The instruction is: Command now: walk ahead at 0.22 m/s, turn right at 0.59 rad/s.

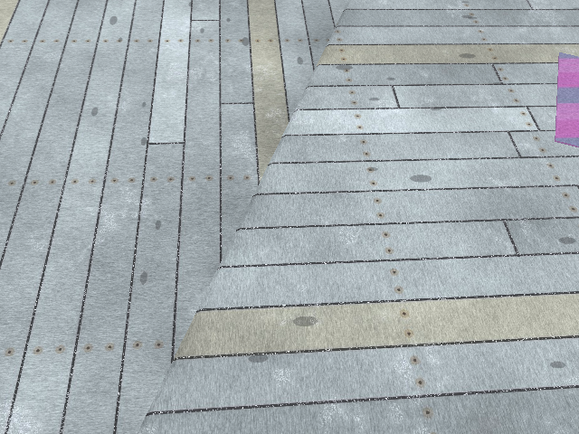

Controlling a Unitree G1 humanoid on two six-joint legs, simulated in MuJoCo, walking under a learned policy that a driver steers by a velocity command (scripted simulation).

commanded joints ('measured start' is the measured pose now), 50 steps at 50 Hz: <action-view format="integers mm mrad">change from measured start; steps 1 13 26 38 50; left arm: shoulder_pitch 5 111 -4 -33 -75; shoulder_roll -11 33 19 19 20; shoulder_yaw -14 -13 -19 1 -14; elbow -77 -114 -57 -68 -109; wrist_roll -1 -39 -2 -14 -14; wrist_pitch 3 -24 3 30 29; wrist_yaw -20 44 81 69 62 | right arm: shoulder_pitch -42 80 -24 -42 15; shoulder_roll -124 -76 -62 -182 -206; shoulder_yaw -25 -10 -28 -62 -81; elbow -62 -65 -64 -129 -177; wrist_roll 2 17 2 -2 -2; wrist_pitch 2 105 143 123 119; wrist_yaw -8 -11 9 -14 0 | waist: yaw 31 61 26 47 -29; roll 190 -20 -54 138 204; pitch -63 -381 -94 18 -88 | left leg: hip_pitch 29 -268 -225 -95 45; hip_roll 222 56 23 233 165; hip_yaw -26 -147 -100 -460 -528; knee -45 866 546 -61 52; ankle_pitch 736 -420 -267 179 333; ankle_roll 110 -65 -50 196 195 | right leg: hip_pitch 34 653 380 3 88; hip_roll -17 -380 -257 6 38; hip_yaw -41 350 59 17 13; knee -154 -693 -839 -37 -283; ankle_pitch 107 816 53 -145 -164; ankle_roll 13 -334 -219 34 63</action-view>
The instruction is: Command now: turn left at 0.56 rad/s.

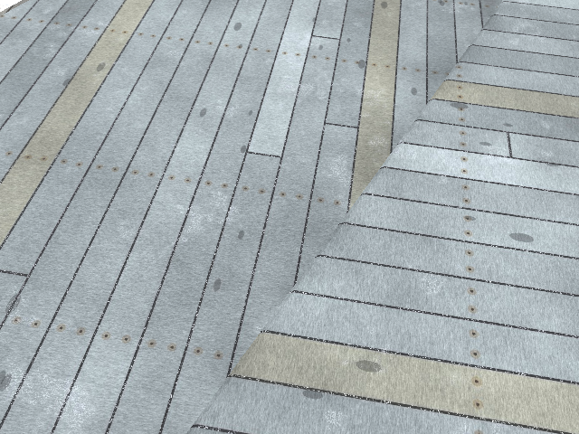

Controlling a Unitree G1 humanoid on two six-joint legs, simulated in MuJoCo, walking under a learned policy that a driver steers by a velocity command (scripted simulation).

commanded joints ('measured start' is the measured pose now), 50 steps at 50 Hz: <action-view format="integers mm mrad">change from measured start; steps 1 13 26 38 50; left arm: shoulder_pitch -47 -66 139 31 54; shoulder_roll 64 89 159 81 95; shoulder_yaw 5 -3 40 17 15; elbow -94 -147 -38 -48 -51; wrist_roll -7 11 6 23 17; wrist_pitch -22 -50 -75 -77 -84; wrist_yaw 3 17 -33 -76 -60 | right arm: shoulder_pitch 35 17 -70 120 172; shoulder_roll -174 -136 -36 -92 -174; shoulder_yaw -49 -49 21 19 3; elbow -59 -48 -56 43 148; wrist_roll -8 -5 -8 7 0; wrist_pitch -1 25 -20 -114 -109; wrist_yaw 3 39 55 14 1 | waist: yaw -24 -26 29 11 90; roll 167 -139 -110 101 95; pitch -67 -43 19 62 -19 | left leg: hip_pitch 127 -274 52 259 287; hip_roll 240 17 28 266 270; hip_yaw -284 64 202 -78 62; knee -58 726 36 -327 4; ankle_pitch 356 -200 -131 175 810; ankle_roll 169 -103 2 143 72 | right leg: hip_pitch -36 278 193 -313 190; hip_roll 25 -220 -239 -88 47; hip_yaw -10 89 55 -61 -158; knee -102 -580 -673 110 -341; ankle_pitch -40 486 -75 220 204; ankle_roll -11 -238 -242 -56 -166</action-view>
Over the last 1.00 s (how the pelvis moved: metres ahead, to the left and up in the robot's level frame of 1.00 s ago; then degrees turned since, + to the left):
0.08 -0.02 0.00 14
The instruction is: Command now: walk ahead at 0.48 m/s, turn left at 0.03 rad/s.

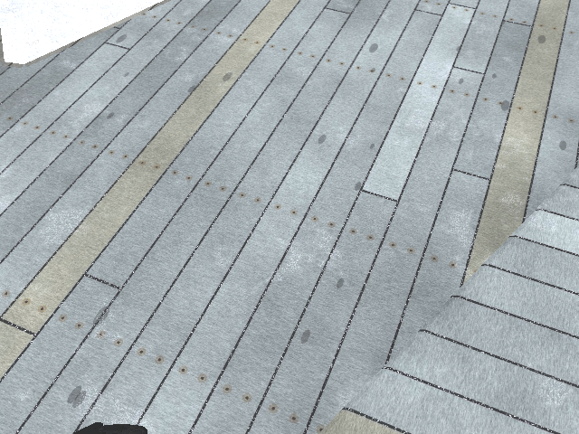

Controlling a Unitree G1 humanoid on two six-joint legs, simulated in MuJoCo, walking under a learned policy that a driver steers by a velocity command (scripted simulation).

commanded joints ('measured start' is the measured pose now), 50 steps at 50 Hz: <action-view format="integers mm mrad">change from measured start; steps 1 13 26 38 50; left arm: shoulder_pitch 342 277 442 231 14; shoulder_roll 154 115 73 56 -37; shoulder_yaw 57 49 36 24 -18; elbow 48 135 233 170 77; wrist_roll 12 -34 2 -33 -16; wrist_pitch -25 -75 -96 -72 -9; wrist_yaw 36 47 100 117 14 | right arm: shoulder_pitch -21 -223 -528 54 -75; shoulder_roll -188 -56 -45 -144 -90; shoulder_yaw -42 -10 -20 -76 -44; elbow -37 -119 -190 27 113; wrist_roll -3 -32 -21 -14 32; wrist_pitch -7 39 14 19 -61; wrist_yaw -10 32 66 -1 -3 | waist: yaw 206 52 158 -91 96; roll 58 -43 8 97 72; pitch -142 32 95 -247 46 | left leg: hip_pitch -259 -712 -801 172 -502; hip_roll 178 126 141 463 236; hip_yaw -3 30 -27 -442 -35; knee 481 698 271 114 -166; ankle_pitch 919 247 805 219 362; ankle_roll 83 -12 28 287 157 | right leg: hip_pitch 537 337 475 -571 69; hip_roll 38 -155 -144 3 -86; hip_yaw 3 176 183 40 33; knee -45 -452 -119 1430 178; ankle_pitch -60 159 -21 -437 267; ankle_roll -75 -150 -115 16 33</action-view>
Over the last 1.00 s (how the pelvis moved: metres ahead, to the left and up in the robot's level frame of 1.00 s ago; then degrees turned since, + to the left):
0.20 0.02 -0.02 17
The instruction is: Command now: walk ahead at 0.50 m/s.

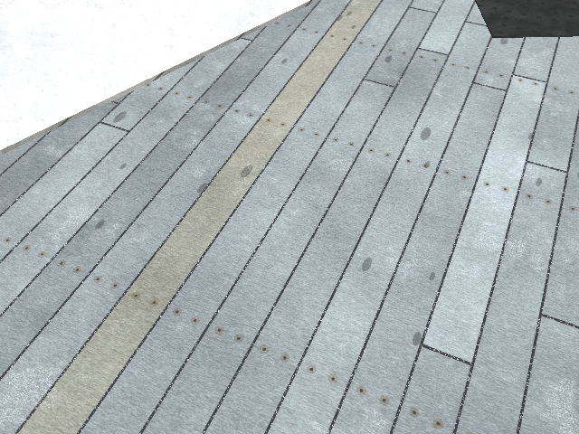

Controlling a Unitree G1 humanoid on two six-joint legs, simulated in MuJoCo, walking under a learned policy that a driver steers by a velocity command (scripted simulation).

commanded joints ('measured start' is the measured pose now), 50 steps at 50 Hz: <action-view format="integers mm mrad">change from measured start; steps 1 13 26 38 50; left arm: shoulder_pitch -22 210 440 311 -40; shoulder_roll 64 133 163 101 68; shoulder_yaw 10 65 70 86 55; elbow -32 95 207 138 -8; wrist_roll -14 -21 -24 -5 -3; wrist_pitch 3 -58 -68 -22 12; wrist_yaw -5 24 35 15 -37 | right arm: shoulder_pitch -75 -95 -508 -283 -138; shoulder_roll -153 -79 -56 -82 -132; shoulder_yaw -32 -39 -16 -34 -41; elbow -76 -136 -239 -193 -123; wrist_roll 5 -44 -30 -30 -26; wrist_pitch -22 29 44 5 -28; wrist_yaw -3 18 27 -16 -23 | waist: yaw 34 11 81 32 11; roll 52 -98 -49 102 100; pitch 104 15 77 43 89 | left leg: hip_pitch -140 -489 -468 -32 22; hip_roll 251 143 99 334 310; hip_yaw -131 -108 -18 -266 100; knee -262 806 294 -153 -186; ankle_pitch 254 -19 261 56 419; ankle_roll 143 32 -26 82 96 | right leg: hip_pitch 293 660 746 229 197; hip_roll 7 -157 -82 23 26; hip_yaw -10 289 149 101 -37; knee -291 -740 -770 193 -219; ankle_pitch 99 -135 130 -324 -25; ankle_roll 4 -136 -167 -64 -26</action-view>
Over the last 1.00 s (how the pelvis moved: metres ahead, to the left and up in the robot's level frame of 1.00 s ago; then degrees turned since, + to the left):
0.56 0.03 -0.11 0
